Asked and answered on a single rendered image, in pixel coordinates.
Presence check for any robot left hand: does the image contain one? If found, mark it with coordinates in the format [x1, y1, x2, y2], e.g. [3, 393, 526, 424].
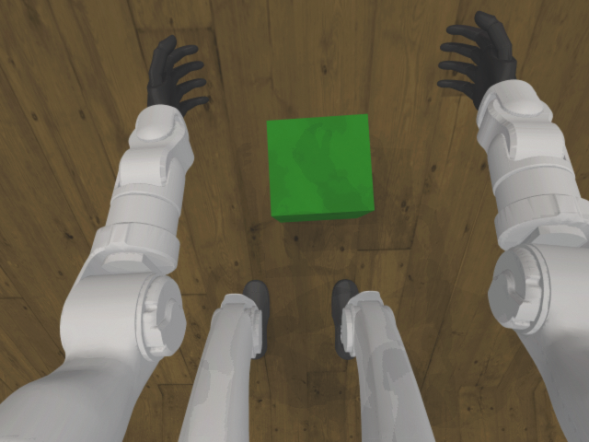
[147, 35, 209, 117]

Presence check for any right robot thigh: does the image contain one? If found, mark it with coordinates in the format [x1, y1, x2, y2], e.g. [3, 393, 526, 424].
[342, 301, 435, 442]

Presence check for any robot thigh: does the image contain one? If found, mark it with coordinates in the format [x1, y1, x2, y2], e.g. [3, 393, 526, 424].
[178, 303, 262, 442]
[342, 301, 435, 442]

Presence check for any robot left forearm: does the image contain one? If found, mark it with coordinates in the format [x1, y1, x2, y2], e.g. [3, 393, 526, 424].
[60, 104, 194, 348]

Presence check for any left robot thigh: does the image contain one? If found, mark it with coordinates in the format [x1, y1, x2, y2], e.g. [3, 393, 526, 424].
[178, 303, 262, 442]

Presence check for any robot left upper arm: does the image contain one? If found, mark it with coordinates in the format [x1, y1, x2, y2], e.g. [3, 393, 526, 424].
[0, 272, 187, 442]

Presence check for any robot right upper arm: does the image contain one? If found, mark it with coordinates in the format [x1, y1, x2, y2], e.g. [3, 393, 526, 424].
[488, 243, 589, 442]

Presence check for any carton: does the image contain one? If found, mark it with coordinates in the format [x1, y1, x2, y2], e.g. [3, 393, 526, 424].
[267, 114, 375, 223]

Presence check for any robot right hand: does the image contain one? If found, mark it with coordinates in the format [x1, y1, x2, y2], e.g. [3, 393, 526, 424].
[437, 11, 517, 110]

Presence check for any robot right forearm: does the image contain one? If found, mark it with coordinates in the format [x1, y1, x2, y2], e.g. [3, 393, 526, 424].
[476, 79, 589, 250]

